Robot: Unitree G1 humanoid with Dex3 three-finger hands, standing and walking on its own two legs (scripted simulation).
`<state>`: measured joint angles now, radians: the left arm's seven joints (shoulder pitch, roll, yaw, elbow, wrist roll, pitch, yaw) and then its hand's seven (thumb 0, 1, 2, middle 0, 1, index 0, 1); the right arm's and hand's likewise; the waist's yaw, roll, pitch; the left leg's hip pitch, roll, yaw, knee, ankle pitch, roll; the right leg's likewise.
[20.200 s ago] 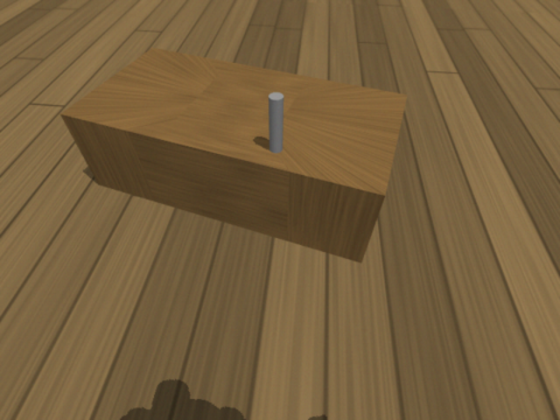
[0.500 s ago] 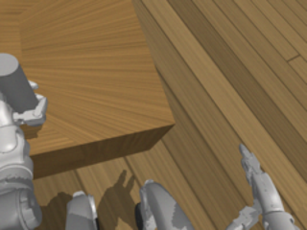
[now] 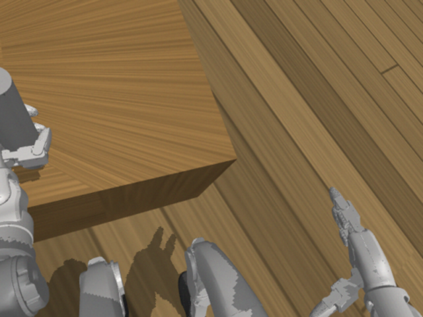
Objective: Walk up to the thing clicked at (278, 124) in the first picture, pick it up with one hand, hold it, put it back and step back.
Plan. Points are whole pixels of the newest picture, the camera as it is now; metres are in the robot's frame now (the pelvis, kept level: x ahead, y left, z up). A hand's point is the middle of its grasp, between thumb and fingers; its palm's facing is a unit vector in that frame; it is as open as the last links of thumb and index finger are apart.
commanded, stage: lower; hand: left
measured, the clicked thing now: (15, 127) +0.48 +0.21 -0.03
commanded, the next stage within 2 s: loosen in 0.56 s
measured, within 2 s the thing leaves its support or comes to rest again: rests again in 0.34 s
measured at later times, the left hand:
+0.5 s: hand (37, 141) +0.49 +0.20 -0.09, palm faces +0.21 -0.98 -0.04, open 6.9 cm
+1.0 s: hand (36, 142) +0.49 +0.20 -0.09, palm faces +0.21 -0.98 -0.01, open 9.2 cm
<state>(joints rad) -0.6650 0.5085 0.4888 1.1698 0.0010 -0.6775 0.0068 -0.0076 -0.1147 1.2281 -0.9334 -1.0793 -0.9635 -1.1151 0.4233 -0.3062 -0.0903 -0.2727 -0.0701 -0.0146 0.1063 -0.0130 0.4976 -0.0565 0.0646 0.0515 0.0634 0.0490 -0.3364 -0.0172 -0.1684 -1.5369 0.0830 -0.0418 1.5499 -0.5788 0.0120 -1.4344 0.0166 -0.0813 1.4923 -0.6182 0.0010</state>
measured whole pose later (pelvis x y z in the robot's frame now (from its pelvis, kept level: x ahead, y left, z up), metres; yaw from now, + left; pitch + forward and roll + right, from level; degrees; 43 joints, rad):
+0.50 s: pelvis +0.00 +0.00 -0.01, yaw +0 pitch +33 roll -6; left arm -0.65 0.52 0.50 1.16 0.02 -0.70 0.02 -0.01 -0.11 1.23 -0.93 -1.08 -0.96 -1.12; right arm 0.44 -0.32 -0.10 -0.35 -0.07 -0.02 0.12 -0.01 0.50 -0.06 0.06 0.05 0.06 0.05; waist -0.36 -0.03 -0.17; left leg -1.59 0.08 -0.05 1.60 -0.60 0.01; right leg -1.49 0.02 -0.09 1.55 -0.64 0.00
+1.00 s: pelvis -0.01 +0.00 -0.03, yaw -1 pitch +33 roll -6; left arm -0.67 0.54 0.51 1.16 0.01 -0.70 0.01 -0.01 -0.26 0.66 -0.90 -0.86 -0.94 -0.86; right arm 0.46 -0.33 -0.12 -0.40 -0.06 -0.03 0.12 -0.01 0.50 -0.04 0.07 0.05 0.07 0.05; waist -0.37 -0.03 -0.17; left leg -1.64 0.08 -0.05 1.64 -0.59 0.01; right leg -1.53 0.02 -0.09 1.59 -0.63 0.00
